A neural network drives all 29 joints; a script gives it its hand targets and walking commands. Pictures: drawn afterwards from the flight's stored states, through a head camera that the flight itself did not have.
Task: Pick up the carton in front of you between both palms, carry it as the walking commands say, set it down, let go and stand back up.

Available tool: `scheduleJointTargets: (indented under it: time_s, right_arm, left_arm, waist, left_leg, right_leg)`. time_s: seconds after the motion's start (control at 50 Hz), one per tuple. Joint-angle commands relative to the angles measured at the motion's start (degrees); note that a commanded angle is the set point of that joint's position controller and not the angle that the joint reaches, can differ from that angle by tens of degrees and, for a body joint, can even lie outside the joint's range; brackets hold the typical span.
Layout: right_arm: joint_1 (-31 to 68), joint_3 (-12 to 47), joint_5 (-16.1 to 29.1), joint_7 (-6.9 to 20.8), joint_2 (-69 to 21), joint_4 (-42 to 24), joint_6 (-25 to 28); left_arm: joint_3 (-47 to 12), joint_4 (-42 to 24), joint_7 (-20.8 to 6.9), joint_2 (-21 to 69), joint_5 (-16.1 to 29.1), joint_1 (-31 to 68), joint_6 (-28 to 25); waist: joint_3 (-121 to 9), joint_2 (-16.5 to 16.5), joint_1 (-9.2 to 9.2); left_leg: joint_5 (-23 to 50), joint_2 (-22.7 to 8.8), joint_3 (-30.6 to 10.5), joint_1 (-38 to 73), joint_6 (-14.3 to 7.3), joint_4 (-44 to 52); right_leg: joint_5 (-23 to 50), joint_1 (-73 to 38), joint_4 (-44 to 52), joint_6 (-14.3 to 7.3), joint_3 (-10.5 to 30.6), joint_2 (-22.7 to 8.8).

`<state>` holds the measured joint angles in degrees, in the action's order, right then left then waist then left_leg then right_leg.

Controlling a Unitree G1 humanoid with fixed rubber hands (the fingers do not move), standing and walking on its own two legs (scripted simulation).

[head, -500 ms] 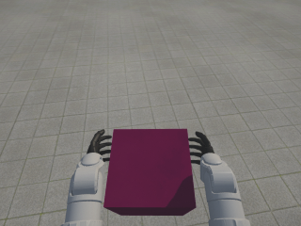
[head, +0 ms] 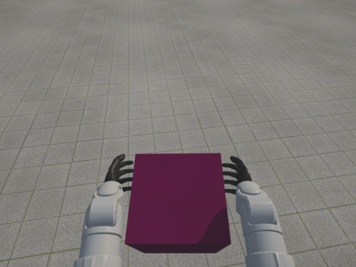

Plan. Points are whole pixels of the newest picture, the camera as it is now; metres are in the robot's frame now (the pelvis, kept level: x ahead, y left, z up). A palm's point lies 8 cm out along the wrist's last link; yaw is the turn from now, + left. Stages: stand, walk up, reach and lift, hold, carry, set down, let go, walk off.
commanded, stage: carry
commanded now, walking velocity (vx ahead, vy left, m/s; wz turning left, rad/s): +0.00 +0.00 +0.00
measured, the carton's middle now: (178, 207) +0.30 +0.00 -0.08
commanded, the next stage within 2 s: hold in 1.06 s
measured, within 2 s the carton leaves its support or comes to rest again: neither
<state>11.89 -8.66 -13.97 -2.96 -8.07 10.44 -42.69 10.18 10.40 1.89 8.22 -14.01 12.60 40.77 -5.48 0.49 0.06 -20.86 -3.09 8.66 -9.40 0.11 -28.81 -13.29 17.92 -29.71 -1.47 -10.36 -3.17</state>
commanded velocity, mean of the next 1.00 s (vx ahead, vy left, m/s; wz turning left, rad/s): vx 0.00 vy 0.00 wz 0.00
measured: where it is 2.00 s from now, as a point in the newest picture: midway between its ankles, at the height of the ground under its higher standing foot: outside the picture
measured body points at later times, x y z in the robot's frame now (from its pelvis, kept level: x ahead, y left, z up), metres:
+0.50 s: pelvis -0.02 +0.01 +0.00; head -0.04 +0.00 +0.45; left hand +0.28 +0.16 +0.04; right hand +0.27 -0.15 +0.03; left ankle -0.06 +0.10 -0.73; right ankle +0.03 -0.10 -0.73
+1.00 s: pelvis -0.03 +0.01 +0.00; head -0.05 +0.01 +0.45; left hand +0.27 +0.16 +0.04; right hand +0.27 -0.14 +0.03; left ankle -0.06 +0.11 -0.73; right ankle +0.03 -0.10 -0.73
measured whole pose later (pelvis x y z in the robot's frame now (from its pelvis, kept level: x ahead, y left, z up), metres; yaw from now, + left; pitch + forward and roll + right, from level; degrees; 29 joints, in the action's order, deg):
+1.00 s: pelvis -0.03 +0.01 +0.00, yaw +0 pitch +2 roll +0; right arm 12.0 -8.6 -13.9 -3.0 -8.1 10.0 -42.9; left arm 10.2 9.9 1.9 8.3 -14.0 12.9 41.1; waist -5.0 0.2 0.1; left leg -19.1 -2.2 9.6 -12.7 -1.4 -30.2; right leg -9.7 20.5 -28.8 -0.7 -9.3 -4.3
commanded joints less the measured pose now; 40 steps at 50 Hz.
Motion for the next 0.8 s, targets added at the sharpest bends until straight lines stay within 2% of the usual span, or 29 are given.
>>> scheduleJointTargets:
  time_s: [0.0, 0.78]
  right_arm:
    - [28.57, 31.97, 15.85, 14.81, -52.21, -5.84, 3.41]
    - [28.28, 32.15, 16.01, 14.86, -52.32, -6.28, 3.21]
  left_arm:
    - [-31.67, -1.48, -14.40, 52.84, 14.54, 23.06, -1.13]
    - [-31.84, -1.63, -14.54, 53.07, 14.66, 22.66, -0.84]
  waist:
    - [-11.78, -0.22, 0.03]
    - [-13.29, -0.33, 0.08]
  left_leg:
    - [14.24, -6.22, -5.13, -1.10, -0.78, 4.74]
    - [13.08, -6.15, -5.49, -2.95, -1.64, 4.46]
  right_leg:
    - [16.28, -8.33, 3.12, -0.48, 6.94, -6.49]
    - [14.60, -7.27, 3.16, 0.00, 7.24, -6.48]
